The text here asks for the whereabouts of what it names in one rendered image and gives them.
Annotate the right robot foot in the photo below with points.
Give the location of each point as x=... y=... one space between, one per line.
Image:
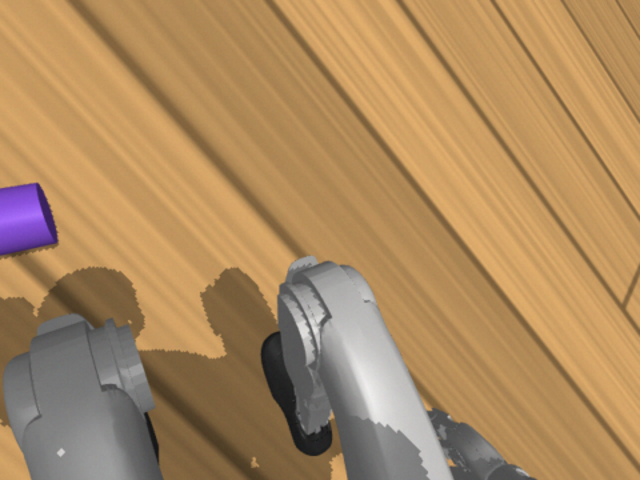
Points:
x=282 y=390

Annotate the bottle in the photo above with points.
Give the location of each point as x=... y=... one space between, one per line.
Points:
x=26 y=221

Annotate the right robot hand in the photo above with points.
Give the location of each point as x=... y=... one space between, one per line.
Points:
x=475 y=458

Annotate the right robot arm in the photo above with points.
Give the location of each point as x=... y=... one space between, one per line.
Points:
x=509 y=472

